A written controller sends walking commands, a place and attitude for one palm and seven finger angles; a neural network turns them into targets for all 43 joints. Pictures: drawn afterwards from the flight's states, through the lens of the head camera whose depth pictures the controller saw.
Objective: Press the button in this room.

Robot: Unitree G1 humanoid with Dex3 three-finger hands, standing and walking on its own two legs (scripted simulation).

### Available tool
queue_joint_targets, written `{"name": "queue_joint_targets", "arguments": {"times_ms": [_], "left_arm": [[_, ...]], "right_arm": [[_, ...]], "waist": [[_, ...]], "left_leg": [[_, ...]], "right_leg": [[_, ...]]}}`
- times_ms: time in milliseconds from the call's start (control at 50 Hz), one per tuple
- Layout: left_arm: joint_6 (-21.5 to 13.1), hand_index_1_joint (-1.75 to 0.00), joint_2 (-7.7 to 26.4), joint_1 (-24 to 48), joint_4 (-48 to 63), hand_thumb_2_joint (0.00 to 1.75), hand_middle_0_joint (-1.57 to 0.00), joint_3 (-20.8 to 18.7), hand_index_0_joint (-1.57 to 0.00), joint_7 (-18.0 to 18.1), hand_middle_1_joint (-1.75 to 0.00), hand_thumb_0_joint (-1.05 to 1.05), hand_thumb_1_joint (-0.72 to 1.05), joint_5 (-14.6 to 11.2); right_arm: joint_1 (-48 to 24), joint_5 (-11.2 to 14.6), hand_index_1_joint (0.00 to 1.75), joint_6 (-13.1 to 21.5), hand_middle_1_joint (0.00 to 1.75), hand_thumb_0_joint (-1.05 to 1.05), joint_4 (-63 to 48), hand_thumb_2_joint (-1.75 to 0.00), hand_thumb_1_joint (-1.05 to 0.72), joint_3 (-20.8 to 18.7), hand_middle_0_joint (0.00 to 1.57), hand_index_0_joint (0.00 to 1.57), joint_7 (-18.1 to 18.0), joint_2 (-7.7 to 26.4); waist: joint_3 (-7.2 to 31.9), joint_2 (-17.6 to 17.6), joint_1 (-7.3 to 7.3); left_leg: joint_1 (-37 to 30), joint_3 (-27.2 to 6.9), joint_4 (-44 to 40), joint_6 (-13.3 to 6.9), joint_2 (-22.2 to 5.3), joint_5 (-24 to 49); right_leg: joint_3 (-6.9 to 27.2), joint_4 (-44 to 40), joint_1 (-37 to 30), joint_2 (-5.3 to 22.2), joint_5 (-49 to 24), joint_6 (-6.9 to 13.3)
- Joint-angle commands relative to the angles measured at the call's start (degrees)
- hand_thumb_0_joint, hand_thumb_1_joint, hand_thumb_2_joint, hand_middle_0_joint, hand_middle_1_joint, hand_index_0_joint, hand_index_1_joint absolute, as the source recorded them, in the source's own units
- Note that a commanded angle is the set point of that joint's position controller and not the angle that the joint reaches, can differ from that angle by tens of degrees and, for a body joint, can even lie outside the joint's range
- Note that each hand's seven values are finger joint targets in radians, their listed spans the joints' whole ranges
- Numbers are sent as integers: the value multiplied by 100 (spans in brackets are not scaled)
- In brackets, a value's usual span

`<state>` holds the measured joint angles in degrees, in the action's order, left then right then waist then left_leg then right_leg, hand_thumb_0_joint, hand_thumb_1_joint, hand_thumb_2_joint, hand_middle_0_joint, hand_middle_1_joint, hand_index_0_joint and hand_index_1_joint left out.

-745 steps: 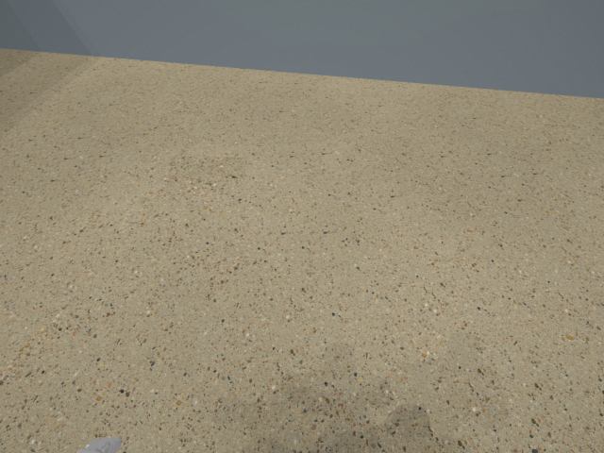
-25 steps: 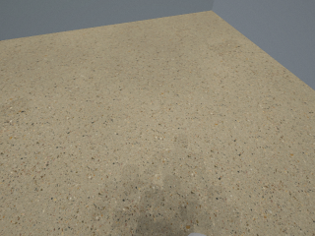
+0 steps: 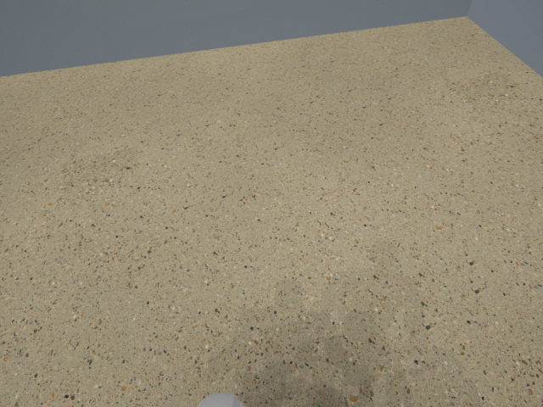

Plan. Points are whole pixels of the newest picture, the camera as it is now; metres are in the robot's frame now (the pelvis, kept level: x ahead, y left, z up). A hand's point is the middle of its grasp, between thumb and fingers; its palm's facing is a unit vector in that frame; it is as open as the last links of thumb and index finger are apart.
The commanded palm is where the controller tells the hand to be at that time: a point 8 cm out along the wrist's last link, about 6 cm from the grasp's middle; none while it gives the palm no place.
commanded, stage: turn or walk to find it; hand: left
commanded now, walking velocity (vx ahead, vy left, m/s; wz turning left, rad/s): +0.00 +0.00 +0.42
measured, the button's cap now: out of the picture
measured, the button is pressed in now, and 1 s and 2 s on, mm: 0 0 0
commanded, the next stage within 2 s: stand and wait in 0.74 s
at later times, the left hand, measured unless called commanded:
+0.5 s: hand out of the picture +0.01 +0.25 -0.17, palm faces +0.22 -0.94 -0.25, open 7.4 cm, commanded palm none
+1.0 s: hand out of the picture -0.09 +0.20 -0.18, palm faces +0.36 -0.91 -0.22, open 7.4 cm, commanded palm none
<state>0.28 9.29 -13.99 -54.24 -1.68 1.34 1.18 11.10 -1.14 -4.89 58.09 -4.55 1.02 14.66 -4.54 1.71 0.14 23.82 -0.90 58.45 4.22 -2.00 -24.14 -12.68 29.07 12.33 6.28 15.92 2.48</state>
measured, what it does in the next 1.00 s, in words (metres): steps on the spot, turning left: left foot, then right foot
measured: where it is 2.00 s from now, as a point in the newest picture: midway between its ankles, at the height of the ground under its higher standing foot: outside the picture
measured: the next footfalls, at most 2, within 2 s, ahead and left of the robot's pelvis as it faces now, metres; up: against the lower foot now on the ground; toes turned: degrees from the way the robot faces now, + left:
left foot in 0.18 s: +0.01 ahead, +0.15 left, +0.00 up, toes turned +9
right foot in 0.60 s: +0.04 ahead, -0.09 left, +0.00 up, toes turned +9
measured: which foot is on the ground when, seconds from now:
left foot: up 0.00-0.16, down 0.18-0.60, up 0.62-0.96, down 0.98-1.00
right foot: down 0.00-0.18, up 0.20-0.58, down 0.60-1.00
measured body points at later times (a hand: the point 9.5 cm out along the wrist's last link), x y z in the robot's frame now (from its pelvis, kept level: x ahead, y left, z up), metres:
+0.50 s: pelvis -0.03 +0.03 +0.00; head +0.00 +0.04 +0.45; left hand +0.00 +0.30 -0.15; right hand +0.10 -0.19 -0.15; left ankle -0.03 +0.15 -0.74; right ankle -0.01 -0.11 -0.70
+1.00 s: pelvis -0.05 +0.02 -0.01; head -0.02 +0.03 +0.44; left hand -0.11 +0.25 -0.16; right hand +0.09 -0.20 -0.16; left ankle -0.12 +0.14 -0.75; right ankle +0.00 -0.10 -0.74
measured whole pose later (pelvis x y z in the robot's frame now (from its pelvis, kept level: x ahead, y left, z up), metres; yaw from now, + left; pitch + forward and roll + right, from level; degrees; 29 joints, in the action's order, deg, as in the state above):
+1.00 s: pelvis -0.05 +0.02 -0.01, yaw +18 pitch +0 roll +0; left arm 1.2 10.1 -15.2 -58.9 -1.7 1.2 0.7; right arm 10.1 -0.8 -1.0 59.9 -2.8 -0.6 12.1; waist -3.1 0.7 2.1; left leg 10.6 2.3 29.0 2.0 -3.4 -19.2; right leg -7.6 32.2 16.2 4.2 15.9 -0.5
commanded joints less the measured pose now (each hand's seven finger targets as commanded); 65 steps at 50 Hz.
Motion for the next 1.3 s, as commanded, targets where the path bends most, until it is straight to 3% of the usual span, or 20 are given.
{"name": "queue_joint_targets", "arguments": {"times_ms": [0, 60, 120, 140, 160, 280, 420, 520, 540, 580, 600, 640, 700, 840, 900, 1020, 1120, 1240, 1260, 1280], "left_arm": [[-72, -30, 1355, -370, 144, 90, -20, -359, -20, 53, -30, 0, 90, 61], [-32, -30, 1469, -363, 58, 90, -20, -390, -20, 34, -30, 0, 90, 60], [40, -30, 1340, -196, 87, 90, -20, -390, -20, 8, -30, 0, 90, -33], [83, -30, 1031, -268, 223, 90, -20, -351, -20, -26, -30, 0, 90, -68], [116, -30, 837, 77, 452, 90, -20, -225, -20, -37, -30, 0, 90, -32], [171, -30, 928, 129, 141, 90, -20, -279, -20, -101, -30, 0, 90, -19], [146, -30, 776, 503, 412, 90, -20, -221, -20, -55, -30, 0, 90, -49], [47, -30, 798, -7, 325, 90, -20, -221, -20, -27, -30, 0, 90, -85], [3, -30, 875, -236, 270, 90, -20, -247, -20, -11, -30, 0, 90, -73], [-85, -30, 1667, -391, 307, 90, -20, -390, -20, 63, -30, 0, 90, 51], [-93, -30, 1650, -343, 375, 90, -20, -429, -20, 71, -30, 0, 90, -16], [-52, -30, 1315, 298, 518, 90, -20, -344, -20, 63, -30, 0, 90, -18], [-84, -30, 1062, 606, 627, 90, -20, -283, -20, 64, -30, 0, 90, 3], [-107, -30, 1148, -278, 43, 90, -20, -243, -20, 39, -30, 0, 90, 70], [-84, -30, 1113, -163, -186, 90, -20, -205, -20, 22, -30, 0, 90, 10], [192, -30, 721, 318, -104, 90, -20, -215, -20, -94, -30, 0, 90, -64], [217, -30, 541, 164, -135, 90, -20, -299, -20, -192, -30, 0, 90, -16], [109, -30, 725, -437, -171, 90, -20, -352, -20, -217, -30, 0, 90, 13], [57, -30, 1116, -676, -219, 90, -20, -414, -20, -175, -30, 0, 90, 49], [-1, -30, 1611, -774, -228, 90, -20, -513, -20, -103, -30, 0, 90, 61]], "right_arm": [[-450, 58, 30, 239, 30, 0, -588, -90, -90, 65, 20, 20, -27, 145], [-389, 84, 30, 296, 30, 0, -605, -90, -90, 91, 20, 20, -46, 144], [123, 56, 30, 401, 30, 0, -489, -90, -90, 33, 20, 20, -41, 428], [250, 3, 30, 444, 30, 0, -529, -90, -90, -96, 20, 20, -59, 975], [488, 7, 30, 390, 30, 0, -500, -90, -90, -157, 20, 20, -84, 1329], [-259, 21, 30, 463, 30, 0, -621, -90, -90, -3, 20, 20, -201, 792], [106, -19, 30, 414, 30, 0, -578, -90, -90, -113, 20, 20, -175, 840], [-84, -7, 30, 367, 30, 0, -652, -90, -90, -155, 20, 20, -157, 788], [-132, 25, 30, 368, 30, 0, -689, -90, -90, -156, 20, 20, -145, 715], [-56, 70, 30, 377, 30, 0, -897, -90, -90, -51, 20, 20, -79, 94], [-172, -2, 30, 264, 30, 0, -876, -90, -90, -130, 20, 20, -113, 393], [-87, -5, 30, 187, 30, 0, -660, -90, -90, -177, 20, 20, -59, 381], [319, -14, 30, 163, 30, 0, -471, -90, -90, -138, 20, 20, 5, 241], [-66, 34, 30, 331, 30, 0, -352, -90, -90, 89, 20, 20, -104, -52], [337, 49, 30, 440, 30, 0, -71, -90, -90, 161, 20, 20, -189, -95], [310, -5, 30, 538, 30, 0, 30, -90, -90, 20, 20, 20, -398, 666], [-57, -49, 30, 495, 30, 0, -145, -90, -90, -96, 20, 20, -363, 653], [-233, 12, 30, 443, 30, 0, -291, -90, -90, -194, 20, 20, -299, 759], [-174, 50, 30, 445, 30, 0, -376, -90, -90, -180, 20, 20, -275, 550], [-289, 63, 30, 431, 30, 0, -630, -90, -90, -60, 20, 20, -232, 96]], "waist": [[546, -1308, 276], [665, -1348, 238], [833, -576, -118], [859, 912, -182], [672, 1461, -339], [338, 600, 7], [519, 648, -201], [733, 705, 50], [793, 498, 178], [666, -1724, 245], [567, -1922, 337], [73, -998, 7], [179, -1086, -166], [501, -1251, 266], [664, -1288, 69], [240, 1462, -213], [266, 819, -51], [530, 592, 222], [644, -382, 321], [560, -1960, 397]], "left_leg": [[195, 330, -981, -62, -43, -265], [-342, 553, -1818, -160, 41, -123], [-1838, 364, -3592, -343, -176, 1389], [-2478, -1295, -3935, -854, -1403, 2456], [-2191, -1959, -4143, -1465, -2190, 3443], [-1457, -947, -4106, -1266, -1151, 2946], [-1666, -1370, -3893, -1419, -1152, 3118], [-1080, -1539, -3388, -1187, -846, 3219], [-752, -1394, -3112, -968, -640, 2733], [969, -161, -1228, -276, 563, -462], [768, -445, -199, -299, 333, -961], [781, -476, 956, -303, 190, -292], [642, -165, 1130, -144, 68, 320], [-137, 324, -1443, -126, 30, -105], [-1242, 530, -3085, -176, 95, 819], [-1768, -719, -4134, -1292, -1887, 3583], [-1998, 79, -3650, -1266, -1700, 3908], [-1582, 650, -2440, -747, -1417, 3176], [-853, 979, -1489, -421, -1069, 2118], [689, 1100, -249, -130, -277, -853]], "right_leg": [[1043, -778, -918, 1469, -2564, 599], [955, -536, -791, 1533, -2595, 549], [425, 494, 201, 1195, -1513, -71], [84, 1580, 1454, 471, 289, -505], [346, 2489, 1934, 110, 2108, -632], [1037, 3369, 1766, 32, 747, -699], [1034, 2115, 1420, -204, 1056, -730], [866, 200, 106, -458, 163, -640], [891, -537, -441, -333, -399, -617], [2939, -1269, -1348, 1809, -1238, 202], [3121, -1466, -426, 2158, -1073, 580], [2381, -1450, 220, 1593, -449, 552], [1359, -1246, 148, 1147, -837, 297], [1486, -933, -595, 1031, -2219, 563], [1481, -645, -300, 687, -2178, 364], [1032, 1961, 1259, -321, 1370, -463], [919, 2391, 1486, -285, 1334, -467], [561, -74, 13, -422, -540, -399], [1334, -529, -741, 177, -1915, -199], [3072, -716, -1402, 1485, -3794, 476]]}}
